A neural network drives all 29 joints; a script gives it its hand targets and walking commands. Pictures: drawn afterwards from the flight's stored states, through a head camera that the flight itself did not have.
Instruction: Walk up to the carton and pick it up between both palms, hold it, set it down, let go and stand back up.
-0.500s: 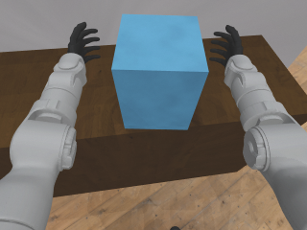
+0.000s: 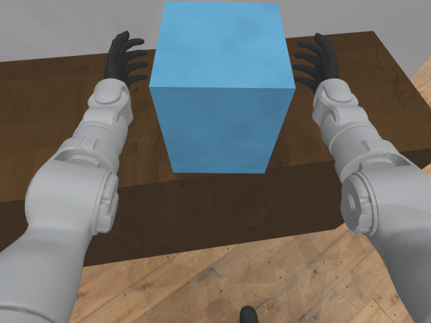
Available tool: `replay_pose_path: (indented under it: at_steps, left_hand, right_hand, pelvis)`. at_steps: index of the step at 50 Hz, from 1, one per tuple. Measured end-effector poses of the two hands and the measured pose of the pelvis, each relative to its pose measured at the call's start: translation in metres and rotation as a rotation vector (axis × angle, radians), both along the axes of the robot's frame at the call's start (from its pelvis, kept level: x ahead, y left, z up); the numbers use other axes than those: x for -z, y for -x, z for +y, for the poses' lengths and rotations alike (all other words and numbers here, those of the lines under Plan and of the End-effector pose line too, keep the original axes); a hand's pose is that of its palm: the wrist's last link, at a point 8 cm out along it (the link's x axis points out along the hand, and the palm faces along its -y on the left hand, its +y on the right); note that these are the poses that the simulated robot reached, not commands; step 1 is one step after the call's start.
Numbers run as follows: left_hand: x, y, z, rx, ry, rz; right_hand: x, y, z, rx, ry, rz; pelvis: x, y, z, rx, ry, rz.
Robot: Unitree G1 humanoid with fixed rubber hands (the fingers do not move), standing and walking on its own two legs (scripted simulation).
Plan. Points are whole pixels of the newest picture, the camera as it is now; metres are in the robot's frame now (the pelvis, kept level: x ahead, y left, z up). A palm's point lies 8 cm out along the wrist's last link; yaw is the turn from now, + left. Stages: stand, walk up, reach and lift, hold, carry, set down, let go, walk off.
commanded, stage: reach and lift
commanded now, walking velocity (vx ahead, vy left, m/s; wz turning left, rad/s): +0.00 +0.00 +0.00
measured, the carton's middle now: (220, 96) +0.52 -0.03 +0.07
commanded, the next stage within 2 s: none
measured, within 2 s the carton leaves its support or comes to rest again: neither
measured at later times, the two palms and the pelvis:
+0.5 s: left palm (133, 78) +0.52 +0.12 +0.13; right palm (300, 80) +0.49 -0.17 +0.13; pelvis +0.02 +0.00 +0.01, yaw +3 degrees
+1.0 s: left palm (133, 83) +0.51 +0.12 +0.13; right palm (300, 86) +0.48 -0.17 +0.12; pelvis +0.04 +0.00 +0.01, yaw +4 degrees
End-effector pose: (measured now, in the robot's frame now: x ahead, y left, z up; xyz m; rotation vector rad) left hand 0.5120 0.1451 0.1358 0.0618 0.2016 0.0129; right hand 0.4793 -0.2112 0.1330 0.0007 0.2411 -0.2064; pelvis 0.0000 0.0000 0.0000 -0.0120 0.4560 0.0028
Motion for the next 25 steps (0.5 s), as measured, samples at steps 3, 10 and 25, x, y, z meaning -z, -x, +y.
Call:
replay_pose_path:
  at_steps: [3,10,25]
  left_hand:
    - [0.0,-0.002,-0.007,0.013,0.016,-0.009]
    - [0.004,-0.003,-0.015,0.03,0.035,-0.023]
    - [0.001,-0.004,-0.026,0.01,0.019,-0.026]
  right_hand:
    - [-0.001,-0.001,0.0,0.0,0.012,-0.013]
    - [-0.002,-0.005,0.017,-0.02,0.019,-0.029]
    - [0.002,-0.009,0.039,0.012,0.044,-0.053]
  pelvis:
    - [0.0,0.0,-0.001,-0.004,-0.003,0.003]
    - [-0.002,-0.001,-0.001,-0.01,-0.01,-0.005]
    - [-0.01,-0.018,-0.001,-0.057,-0.008,-0.09]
